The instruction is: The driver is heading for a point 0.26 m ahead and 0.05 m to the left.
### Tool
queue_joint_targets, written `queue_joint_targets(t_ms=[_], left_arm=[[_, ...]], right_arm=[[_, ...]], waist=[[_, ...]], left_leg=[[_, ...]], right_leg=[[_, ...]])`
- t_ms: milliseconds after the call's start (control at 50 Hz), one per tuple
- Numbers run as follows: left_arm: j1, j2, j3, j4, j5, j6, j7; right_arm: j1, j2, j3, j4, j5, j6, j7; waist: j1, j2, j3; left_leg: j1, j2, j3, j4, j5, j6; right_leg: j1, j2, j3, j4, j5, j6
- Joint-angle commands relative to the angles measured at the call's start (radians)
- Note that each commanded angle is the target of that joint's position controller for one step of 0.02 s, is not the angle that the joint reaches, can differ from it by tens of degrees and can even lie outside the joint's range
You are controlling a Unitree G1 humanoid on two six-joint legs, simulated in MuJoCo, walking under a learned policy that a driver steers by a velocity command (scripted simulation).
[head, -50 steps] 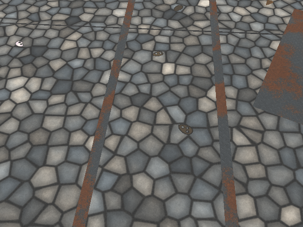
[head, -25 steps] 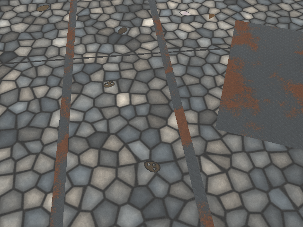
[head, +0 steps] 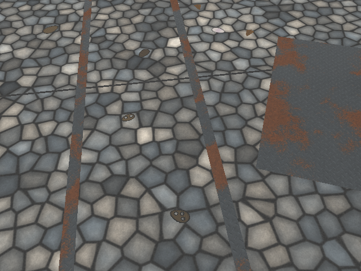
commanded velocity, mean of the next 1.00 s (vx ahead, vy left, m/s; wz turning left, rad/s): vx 0.00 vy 0.00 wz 0.28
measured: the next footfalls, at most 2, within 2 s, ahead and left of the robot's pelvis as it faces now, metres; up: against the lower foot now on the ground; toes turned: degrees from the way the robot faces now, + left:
right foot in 0.54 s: +0.09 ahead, -0.11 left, +0.00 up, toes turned +20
left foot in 0.84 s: -0.01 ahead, +0.13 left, +0.00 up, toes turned +14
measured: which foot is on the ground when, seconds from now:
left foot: down 0.00-0.54, up 0.56-0.82, down 0.84-1.00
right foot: down 0.00-0.16, up 0.18-0.52, down 0.54-1.00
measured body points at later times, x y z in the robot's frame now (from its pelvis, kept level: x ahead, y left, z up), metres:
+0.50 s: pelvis +0.01 +0.00 +0.01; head +0.04 +0.01 +0.46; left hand +0.09 +0.30 -0.09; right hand +0.23 -0.24 -0.09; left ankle +0.04 +0.12 -0.73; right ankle +0.05 -0.13 -0.72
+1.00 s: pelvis +0.01 +0.00 +0.01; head +0.02 +0.01 +0.46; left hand +0.04 +0.28 -0.12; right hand +0.19 -0.22 -0.11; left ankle -0.05 +0.12 -0.73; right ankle +0.06 -0.12 -0.73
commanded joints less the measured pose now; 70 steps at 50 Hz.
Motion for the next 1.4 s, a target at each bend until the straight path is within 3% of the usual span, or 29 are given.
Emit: queue_joint_targets(t_ms=[20,80,120,140,160,180,200,220,240,260,300,400,500,520,540,560,580,600,640,680,740,780,820,840,860,880,920,1060,1400], left_arm=[[0.037,0.201,0.063,-0.051,-0.005,0.003,0.026],[-0.029,0.192,0.067,-0.079,-0.011,0.004,0.039],[-0.049,0.198,0.072,-0.086,-0.02,0.005,0.041],[-0.011,0.194,0.076,-0.083,-0.015,0.003,0.04],[-0.033,0.159,0.069,-0.12,0.002,0.003,0.04],[-0.112,0.135,0.058,-0.144,0.009,0.003,0.038],[-0.077,0.13,0.057,-0.141,-0.003,0.0,0.029],[-0.059,0.134,0.058,-0.123,-0.016,0.002,0.024],[-0.055,0.147,0.063,-0.117,-0.014,0.003,0.024],[-0.063,0.161,0.069,-0.113,-0.008,0.001,0.029],[-0.063,0.135,0.063,-0.116,-0.011,-0.004,0.025],[-0.082,0.124,0.051,-0.125,-0.019,-0.019,0.007],[-0.009,0.131,0.056,-0.102,-0.017,-0.036,-0.023],[-0.007,0.147,0.06,-0.104,-0.005,-0.037,-0.023],[-0.002,0.206,0.068,-0.121,0.019,-0.037,-0.02],[-0.029,0.26,0.075,-0.124,0.051,-0.034,-0.025],[-0.076,0.219,0.065,-0.146,0.051,-0.043,-0.025],[-0.117,0.189,0.056,-0.151,0.034,-0.048,-0.022],[-0.157,0.141,0.038,-0.148,0.001,-0.054,-0.018],[-0.136,0.113,0.024,-0.129,-0.002,-0.051,-0.016],[-0.081,0.141,0.029,-0.102,0.001,-0.033,-0.011],[-0.047,0.17,0.034,-0.087,-0.004,-0.02,-0.011],[-0.02,0.161,0.028,-0.066,-0.02,-0.022,-0.016],[0.002,0.151,0.022,-0.06,-0.012,-0.036,-0.022],[0.023,0.145,0.02,-0.067,0.009,-0.055,-0.035],[0.007,0.12,0.015,-0.061,0.009,-0.063,-0.037],[-0.071,0.126,0.016,-0.059,0.004,-0.056,-0.031],[-0.046,0.118,0.02,-0.006,-0.001,-0.021,-0.012],[-0.014,0.119,0.021,0.146,-0.007,-0.013,0.005]], right_arm=[[-0.06,-0.106,-0.034,-0.092,0.006,-0.005,0.001],[-0.041,-0.094,-0.038,-0.107,0.004,0.004,0.017],[-0.019,-0.098,-0.042,-0.108,0.008,0.004,0.029],[-0.01,-0.149,-0.058,-0.114,0.005,0.002,0.028],[0.024,-0.238,-0.083,-0.111,0.001,-0.001,0.025],[0.126,-0.231,-0.076,-0.103,-0.015,-0.009,0.026],[0.119,-0.212,-0.062,-0.109,-0.021,-0.026,0.025],[0.054,-0.206,-0.062,-0.131,-0.011,-0.034,0.02],[0.003,-0.207,-0.063,-0.144,0.004,-0.031,0.013],[-0.025,-0.194,-0.058,-0.149,0.012,-0.023,0.001],[-0.034,-0.187,-0.057,-0.154,0.007,0.0,-0.011],[-0.037,-0.202,-0.071,-0.174,0.008,0.024,-0.028],[-0.07,-0.173,-0.058,-0.179,0.018,0.045,-0.028],[-0.036,-0.151,-0.05,-0.168,0.016,0.045,-0.029],[0.011,-0.103,-0.035,-0.162,-0.001,0.041,-0.027],[-0.019,-0.124,-0.047,-0.194,0.005,0.029,-0.029],[-0.024,-0.186,-0.066,-0.183,-0.009,0.019,-0.032],[-0.007,-0.206,-0.077,-0.16,0.0,0.021,-0.03],[0.034,-0.159,-0.071,-0.115,-0.005,0.036,-0.036],[0.027,-0.11,-0.053,-0.109,-0.001,0.037,-0.031],[-0.043,-0.057,-0.024,-0.126,0.0,0.025,-0.021],[-0.034,-0.079,-0.028,-0.114,0.011,0.02,-0.018],[0.014,-0.099,-0.031,-0.083,0.002,0.018,-0.017],[0.026,-0.141,-0.037,-0.085,-0.008,0.019,-0.023],[0.04,-0.207,-0.05,-0.082,-0.011,0.023,-0.03],[0.036,-0.171,-0.047,-0.058,-0.007,0.025,-0.021],[0.017,-0.099,-0.028,-0.054,-0.016,0.018,-0.012],[0.023,-0.09,-0.014,-0.007,-0.012,-0.007,-0.015],[0.044,-0.07,0.003,0.125,-0.008,-0.015,-0.017]], waist=[[0.032,-0.14,-0.007],[0.015,-0.177,-0.014],[0.0,-0.131,-0.018],[0.013,-0.025,-0.034],[0.022,0.217,-0.056],[-0.061,0.284,-0.122],[-0.04,0.185,-0.172],[-0.013,0.093,-0.155],[0.004,0.037,-0.123],[0.011,0.038,-0.122],[0.017,0.087,-0.115],[-0.002,0.137,-0.127],[0.029,0.149,-0.117],[0.026,0.111,-0.108],[0.0,-0.069,-0.112],[-0.013,-0.274,-0.047],[-0.003,-0.218,-0.03],[-0.019,-0.17,-0.018],[-0.03,-0.14,-0.011],[-0.022,-0.145,-0.019],[0.033,-0.185,-0.052],[0.041,-0.192,-0.061],[0.016,-0.162,-0.05],[0.021,-0.114,-0.073],[0.059,0.005,-0.104],[0.051,0.077,-0.124],[0.019,0.038,-0.083],[0.028,0.035,0.0],[0.021,-0.007,0.01]], left_leg=[[-0.083,-0.012,0.032,0.089,0.075,0.025],[-0.113,0.011,0.061,0.179,-0.126,0.045],[-0.033,0.011,0.067,0.063,-0.023,0.078],[0.043,0.042,-0.029,-0.028,0.23,0.111],[0.139,0.174,-0.316,-0.14,0.409,0.226],[0.29,0.295,-0.545,-0.234,0.494,0.351],[0.315,0.316,-0.528,-0.227,0.475,0.356],[0.284,0.284,-0.449,-0.207,0.446,0.323],[0.243,0.256,-0.392,-0.21,0.404,0.288],[0.212,0.226,-0.351,-0.22,0.347,0.259],[0.165,0.163,-0.303,-0.236,0.295,0.238],[0.136,0.15,-0.355,-0.252,0.167,0.238],[0.068,0.123,-0.367,-0.2,0.104,0.186],[0.021,0.083,-0.338,-0.162,0.024,0.143],[-0.064,-0.015,-0.228,0.02,-0.17,0.079],[-0.163,-0.132,-0.094,0.175,-0.368,0.034],[-0.147,-0.081,-0.131,0.361,-0.374,0.003],[-0.156,-0.08,-0.133,0.448,-0.319,-0.007],[-0.165,-0.064,-0.134,0.497,-0.218,-0.043],[-0.122,-0.042,-0.089,0.42,-0.183,-0.069],[-0.018,0.009,0.016,0.153,-0.196,-0.084],[0.048,-0.003,0.048,-0.008,-0.152,-0.076],[0.178,0.001,0.039,-0.249,0.092,-0.04],[0.266,0.054,-0.026,-0.241,0.221,-0.012],[0.319,0.114,-0.07,-0.146,0.411,0.028],[0.246,0.091,-0.051,-0.123,0.276,0.068],[0.179,0.074,-0.054,-0.159,0.16,0.06],[0.101,0.053,-0.048,-0.179,0.089,0.041],[0.118,0.023,-0.013,-0.187,0.08,0.044]], right_leg=[[0.008,-0.217,0.173,-0.159,0.331,-0.136],[0.008,-0.309,0.203,-0.132,0.462,-0.184],[-0.026,-0.27,0.133,-0.065,0.45,-0.137],[-0.069,-0.189,0.051,0.042,0.337,-0.078],[-0.217,-0.013,-0.101,0.27,0.13,0.029],[-0.379,0.074,-0.007,0.499,-0.312,0.057],[-0.401,0.041,0.09,0.639,-0.331,0.048],[-0.408,0.023,0.092,0.684,-0.274,0.046],[-0.42,0.004,0.092,0.643,-0.201,0.049],[-0.39,-0.015,0.093,0.584,-0.141,0.053],[-0.325,0.009,0.06,0.468,-0.08,0.071],[-0.203,0.04,0.064,0.187,-0.026,0.081],[-0.017,0.029,0.016,-0.116,0.154,0.036],[0.046,-0.018,0.048,-0.185,0.204,0.01],[0.103,-0.21,0.254,-0.27,0.231,-0.057],[-0.018,-0.355,0.465,-0.329,0.261,-0.217],[-0.08,-0.377,0.494,-0.344,0.207,-0.279],[-0.081,-0.327,0.415,-0.333,0.179,-0.253],[-0.041,-0.244,0.3,-0.302,0.194,-0.198],[-0.017,-0.199,0.217,-0.281,0.308,-0.193],[0.043,-0.173,0.172,-0.235,0.389,-0.19],[0.062,-0.185,0.196,-0.204,0.423,-0.196],[0.025,-0.169,0.189,-0.184,0.462,-0.153],[-0.018,-0.158,0.179,-0.173,0.443,-0.107],[-0.057,-0.1,0.114,-0.141,0.389,-0.066],[-0.003,-0.044,0.042,-0.15,0.277,-0.023],[0.015,-0.033,0.023,-0.114,0.249,0.004],[0.02,-0.034,0.026,-0.117,0.248,0.008],[0.026,-0.033,0.021,-0.137,0.251,0.022]])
